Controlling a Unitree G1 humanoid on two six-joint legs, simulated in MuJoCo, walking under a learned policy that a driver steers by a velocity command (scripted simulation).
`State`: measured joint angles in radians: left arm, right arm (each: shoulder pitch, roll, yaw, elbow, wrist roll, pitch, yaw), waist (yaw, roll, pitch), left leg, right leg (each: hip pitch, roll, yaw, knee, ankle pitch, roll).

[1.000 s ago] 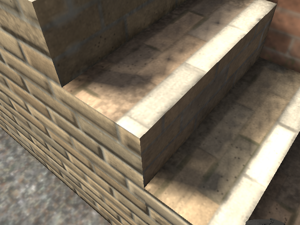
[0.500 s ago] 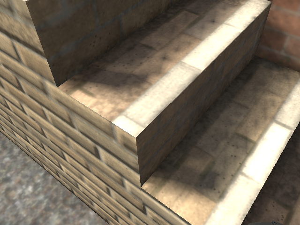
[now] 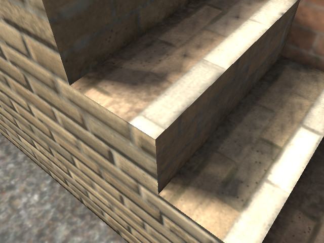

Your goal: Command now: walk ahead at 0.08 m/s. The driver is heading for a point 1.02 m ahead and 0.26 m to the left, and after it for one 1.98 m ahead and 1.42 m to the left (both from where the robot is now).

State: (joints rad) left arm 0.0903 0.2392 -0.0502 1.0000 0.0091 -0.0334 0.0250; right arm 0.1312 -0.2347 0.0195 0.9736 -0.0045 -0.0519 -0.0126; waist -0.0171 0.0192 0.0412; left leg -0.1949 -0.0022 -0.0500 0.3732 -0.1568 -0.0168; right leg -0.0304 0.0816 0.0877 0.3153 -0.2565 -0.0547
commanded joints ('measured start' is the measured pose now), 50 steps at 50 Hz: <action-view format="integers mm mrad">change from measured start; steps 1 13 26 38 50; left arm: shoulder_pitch -27 50 -44 -168 -206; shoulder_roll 106 107 74 71 94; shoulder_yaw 24 43 27 3 1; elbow -44 -7 -64 -148 -181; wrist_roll -2 -5 -8 -2 4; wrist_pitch -12 -11 -56 -75 -68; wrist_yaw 11 16 8 -2 -13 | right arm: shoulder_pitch -46 -47 -165 -263 -277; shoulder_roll -111 -106 -76 -62 -66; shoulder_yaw -28 -45 -29 -16 -6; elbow -45 -12 -61 -120 -148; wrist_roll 4 -9 1 19 16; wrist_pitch -10 -8 -39 -53 -50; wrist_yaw -6 8 9 2 3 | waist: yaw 11 13 6 17 16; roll -16 -4 -13 -20 -13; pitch -56 -34 -95 -149 -205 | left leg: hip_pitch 28 46 113 115 130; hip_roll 118 113 105 124 135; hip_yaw -100 -121 -125 -113 -97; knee -33 -62 -183 -198 -165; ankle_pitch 170 121 132 265 386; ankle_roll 21 42 19 12 0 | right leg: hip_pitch -29 -93 -35 51 99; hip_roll -180 -166 -170 -204 -215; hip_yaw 101 92 96 118 119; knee -20 -37 -166 -166 -146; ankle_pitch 257 97 123 316 475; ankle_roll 7 1 15 20 23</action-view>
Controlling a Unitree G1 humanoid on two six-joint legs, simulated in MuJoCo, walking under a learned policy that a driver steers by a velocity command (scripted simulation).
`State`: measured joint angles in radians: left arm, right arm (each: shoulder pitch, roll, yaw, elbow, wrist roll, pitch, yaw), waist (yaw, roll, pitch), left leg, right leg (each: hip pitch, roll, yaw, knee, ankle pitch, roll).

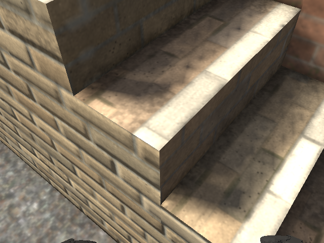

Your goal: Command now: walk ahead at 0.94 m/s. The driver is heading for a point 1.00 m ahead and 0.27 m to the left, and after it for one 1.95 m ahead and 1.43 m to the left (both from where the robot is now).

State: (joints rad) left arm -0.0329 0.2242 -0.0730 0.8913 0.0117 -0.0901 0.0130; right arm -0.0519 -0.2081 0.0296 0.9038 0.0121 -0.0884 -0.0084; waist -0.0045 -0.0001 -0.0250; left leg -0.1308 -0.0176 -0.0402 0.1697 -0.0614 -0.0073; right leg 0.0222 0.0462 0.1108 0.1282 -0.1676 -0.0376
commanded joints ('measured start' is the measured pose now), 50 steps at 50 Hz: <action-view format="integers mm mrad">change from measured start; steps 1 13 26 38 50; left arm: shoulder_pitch -83 8 88 172 200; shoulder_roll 108 127 122 119 110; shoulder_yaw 23 36 44 60 76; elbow -74 3 55 94 108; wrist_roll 0 -3 -7 -5 -8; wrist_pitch -11 12 31 43 40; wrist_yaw -2 4 21 31 26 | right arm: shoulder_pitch -93 21 90 124 130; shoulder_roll -94 -116 -121 -136 -125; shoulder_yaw -16 -25 -37 -50 -56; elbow -81 -24 34 70 77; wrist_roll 0 -12 -12 -18 -21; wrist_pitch -13 -1 18 22 23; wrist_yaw -1 1 -7 -1 5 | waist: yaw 3 -9 -3 2 -2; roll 2 -4 -1 4 7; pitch -146 -81 -11 33 17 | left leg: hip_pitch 69 29 -12 -19 -12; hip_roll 150 137 128 127 124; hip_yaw -105 -83 -103 -129 -125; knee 40 156 169 139 144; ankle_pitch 289 218 93 25 24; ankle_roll -10 -11 7 27 33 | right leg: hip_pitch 49 -10 -74 -140 -149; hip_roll -179 -166 -150 -138 -136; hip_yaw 94 66 76 74 69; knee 43 126 157 144 148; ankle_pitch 390 354 181 13 16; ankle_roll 7 7 -1 -10 -13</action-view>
